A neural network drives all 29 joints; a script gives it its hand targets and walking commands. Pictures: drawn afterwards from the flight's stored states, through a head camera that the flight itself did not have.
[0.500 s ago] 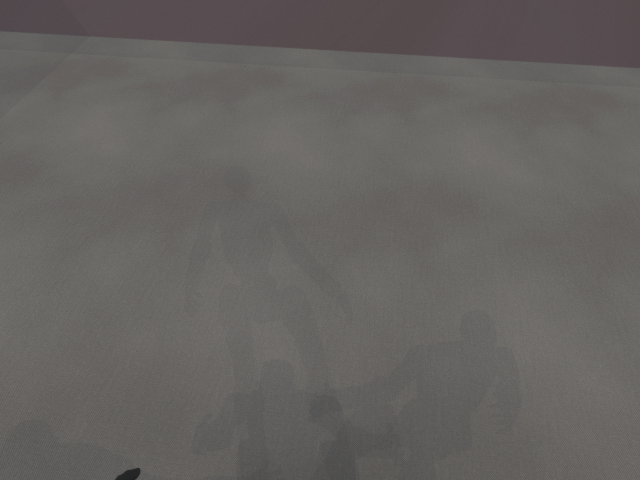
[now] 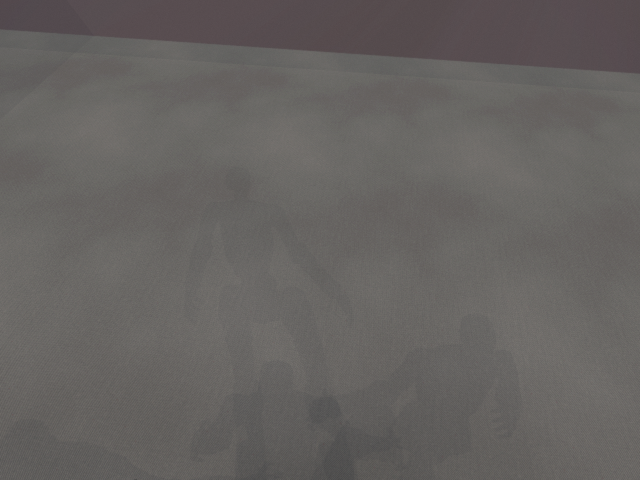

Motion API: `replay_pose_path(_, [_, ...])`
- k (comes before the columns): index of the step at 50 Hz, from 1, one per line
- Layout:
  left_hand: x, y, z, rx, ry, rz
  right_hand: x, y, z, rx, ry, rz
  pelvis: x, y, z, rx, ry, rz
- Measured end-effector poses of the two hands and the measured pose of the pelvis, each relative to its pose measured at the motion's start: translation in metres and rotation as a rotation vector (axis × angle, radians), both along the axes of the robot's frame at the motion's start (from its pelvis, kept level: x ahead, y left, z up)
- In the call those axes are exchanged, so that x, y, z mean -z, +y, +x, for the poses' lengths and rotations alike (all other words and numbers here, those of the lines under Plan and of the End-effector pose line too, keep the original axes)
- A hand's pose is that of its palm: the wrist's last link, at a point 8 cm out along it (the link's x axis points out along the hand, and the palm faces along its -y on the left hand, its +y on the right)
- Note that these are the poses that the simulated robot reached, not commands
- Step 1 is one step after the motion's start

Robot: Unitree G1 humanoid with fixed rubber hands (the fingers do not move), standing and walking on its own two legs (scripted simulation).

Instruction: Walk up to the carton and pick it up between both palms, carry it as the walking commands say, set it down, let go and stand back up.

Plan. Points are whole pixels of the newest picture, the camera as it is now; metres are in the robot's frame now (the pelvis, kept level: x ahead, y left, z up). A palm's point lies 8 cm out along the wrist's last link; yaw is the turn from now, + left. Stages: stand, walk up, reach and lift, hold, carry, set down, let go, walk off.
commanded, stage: stand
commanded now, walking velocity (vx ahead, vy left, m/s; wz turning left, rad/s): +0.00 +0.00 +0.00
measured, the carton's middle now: out of the picture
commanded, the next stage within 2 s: walk up in 0.52 s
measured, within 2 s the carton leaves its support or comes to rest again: neither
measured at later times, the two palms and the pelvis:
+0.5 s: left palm out of the picture +0.07 +0.28 -0.13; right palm out of the picture +0.06 -0.29 -0.12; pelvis +0.00 +0.00 +0.00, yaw +0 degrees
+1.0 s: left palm (169, 423) +0.21 +0.22 -0.12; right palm out of the picture +0.04 -0.41 -0.11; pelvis +0.01 -0.06 -0.03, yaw -17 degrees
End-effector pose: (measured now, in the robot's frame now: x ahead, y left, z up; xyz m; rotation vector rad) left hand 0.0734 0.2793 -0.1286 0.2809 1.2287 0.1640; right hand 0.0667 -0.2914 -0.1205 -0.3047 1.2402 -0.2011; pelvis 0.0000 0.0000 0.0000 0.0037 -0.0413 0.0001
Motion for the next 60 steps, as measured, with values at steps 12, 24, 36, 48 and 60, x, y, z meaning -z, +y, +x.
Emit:
replay_pose_path(12, [-0.002,0.001,0.001,0.006,-0.003,0.005,0.001,0.004,0.004,-0.006,-0.018,0.015,0.0,-0.001,0.0,0.0,0.001,-0.002])
replay_pose_path(24, [-0.003,0.003,-0.001,-0.003,-0.003,0.009,0.001,0.0,-0.004,0.002,0.011,0.005,-0.001,0.0,0.0,0.001,0.001,0.001])
replay_pose_path(36, [0.0,0.001,-0.003,-0.006,0.013,-0.003,-0.001,-0.002,0.002,-0.004,-0.001,-0.004,0.0,-0.001,0.001,-0.001,0.008,-0.001])
replay_pose_path(48, [-0.01,-0.039,0.111,0.34,-0.114,-0.006,-0.016,-0.095,-0.017,0.193,-0.233,-0.13,0.025,-0.043,0.007,0.266,0.055,0.068])
replay_pose_path(60, [-0.03,-0.154,0.207,0.547,-0.204,-0.041,-0.013,-0.175,-0.06,0.356,-0.142,-0.171,0.021,-0.096,0.039,0.459,0.11,-0.007])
